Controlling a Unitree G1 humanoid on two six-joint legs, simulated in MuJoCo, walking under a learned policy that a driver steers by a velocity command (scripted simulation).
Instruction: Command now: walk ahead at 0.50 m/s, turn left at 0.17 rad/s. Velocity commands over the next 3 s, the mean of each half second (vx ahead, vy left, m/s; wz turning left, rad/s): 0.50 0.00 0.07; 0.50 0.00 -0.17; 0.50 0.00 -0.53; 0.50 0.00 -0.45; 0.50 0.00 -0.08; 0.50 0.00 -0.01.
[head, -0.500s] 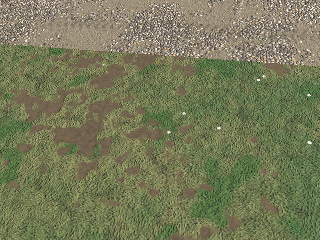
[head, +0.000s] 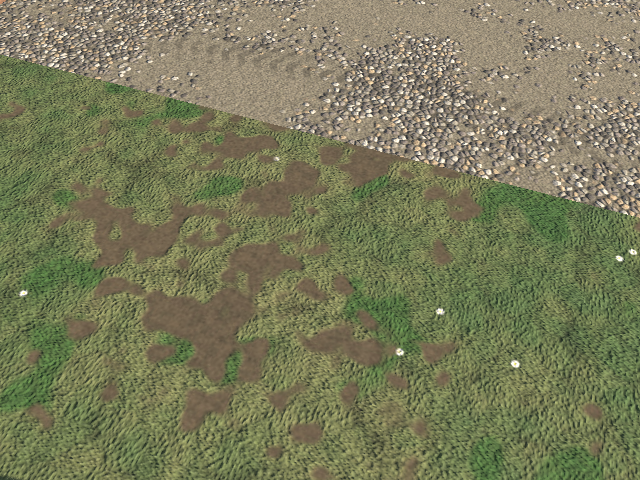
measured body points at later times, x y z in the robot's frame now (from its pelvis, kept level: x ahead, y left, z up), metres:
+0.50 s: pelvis +0.28 -0.07 +0.00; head +0.30 -0.08 +0.45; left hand +0.33 +0.20 -0.12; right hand +0.37 -0.33 -0.13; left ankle +0.26 +0.07 -0.66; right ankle +0.30 -0.14 -0.74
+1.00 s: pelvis +0.55 -0.02 +0.00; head +0.57 +0.00 +0.45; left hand +0.61 +0.24 -0.15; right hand +0.62 -0.28 -0.12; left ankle +0.59 +0.06 -0.74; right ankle +0.49 -0.15 -0.66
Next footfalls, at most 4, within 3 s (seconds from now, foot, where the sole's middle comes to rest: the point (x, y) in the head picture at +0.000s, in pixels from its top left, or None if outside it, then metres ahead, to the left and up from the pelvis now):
0.28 right None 0.34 -0.14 -0.78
0.82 left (293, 422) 0.63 0.06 -0.78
1.36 right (397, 331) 0.86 -0.19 -0.78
1.92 left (395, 221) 1.23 -0.22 -0.78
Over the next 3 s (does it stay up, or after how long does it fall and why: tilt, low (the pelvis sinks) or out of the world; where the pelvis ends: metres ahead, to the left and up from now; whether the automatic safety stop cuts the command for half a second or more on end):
stays up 1.49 -0.55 -0.02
